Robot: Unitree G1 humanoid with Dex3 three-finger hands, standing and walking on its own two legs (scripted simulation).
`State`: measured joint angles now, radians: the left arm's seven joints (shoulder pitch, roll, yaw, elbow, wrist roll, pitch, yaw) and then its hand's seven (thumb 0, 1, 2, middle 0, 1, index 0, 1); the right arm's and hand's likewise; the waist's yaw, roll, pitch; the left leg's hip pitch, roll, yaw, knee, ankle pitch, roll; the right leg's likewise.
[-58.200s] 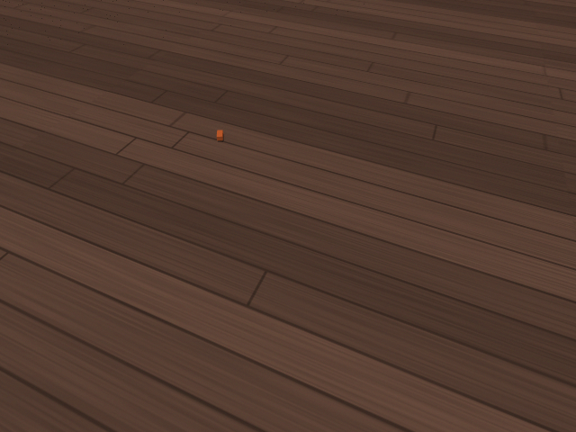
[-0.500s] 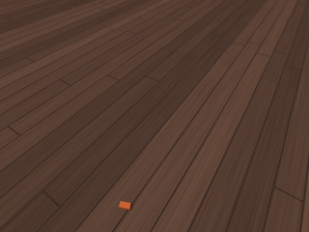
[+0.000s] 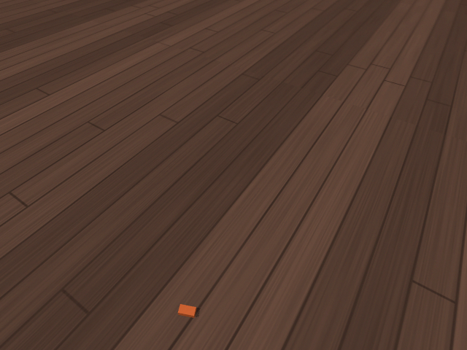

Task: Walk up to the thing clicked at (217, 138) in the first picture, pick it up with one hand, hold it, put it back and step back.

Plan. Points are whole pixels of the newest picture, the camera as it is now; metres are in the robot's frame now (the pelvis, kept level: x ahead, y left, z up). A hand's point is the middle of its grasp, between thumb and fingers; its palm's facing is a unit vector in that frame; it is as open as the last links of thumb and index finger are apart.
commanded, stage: step back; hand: left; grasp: from above
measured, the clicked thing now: (187, 310) +0.43 +0.18 -0.77
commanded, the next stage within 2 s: none
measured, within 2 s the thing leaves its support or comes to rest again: neither
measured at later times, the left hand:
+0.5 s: hand out of the picture +0.08 +0.33 -0.18, palm faces -0.04 -0.94 -0.34, open 7.4 cm
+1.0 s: hand out of the picture -0.02 +0.34 -0.15, palm faces -0.04 -0.91 -0.40, open 7.4 cm
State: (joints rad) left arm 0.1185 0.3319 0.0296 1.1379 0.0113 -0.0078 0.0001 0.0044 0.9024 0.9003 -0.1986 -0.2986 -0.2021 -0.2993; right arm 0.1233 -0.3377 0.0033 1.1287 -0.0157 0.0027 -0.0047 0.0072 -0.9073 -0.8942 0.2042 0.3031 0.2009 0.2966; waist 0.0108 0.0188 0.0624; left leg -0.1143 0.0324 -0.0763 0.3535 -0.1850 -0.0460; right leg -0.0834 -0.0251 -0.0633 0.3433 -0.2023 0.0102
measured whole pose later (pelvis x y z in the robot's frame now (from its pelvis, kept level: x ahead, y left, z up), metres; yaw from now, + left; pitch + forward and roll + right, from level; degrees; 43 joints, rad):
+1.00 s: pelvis -0.16 +0.09 -0.02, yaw -3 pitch -1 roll +1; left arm 0.13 0.35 0.07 0.78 0.04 0.03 0.02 0.01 0.90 0.90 -0.20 -0.30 -0.20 -0.30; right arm 0.14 -0.41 -0.04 0.87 0.00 0.04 -0.02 0.01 -0.91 -0.89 0.21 0.30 0.20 0.30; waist 0.02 0.00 0.17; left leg -0.34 -0.07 -0.13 0.98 -0.52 -0.02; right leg -0.35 0.01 0.04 0.57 -0.20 -0.03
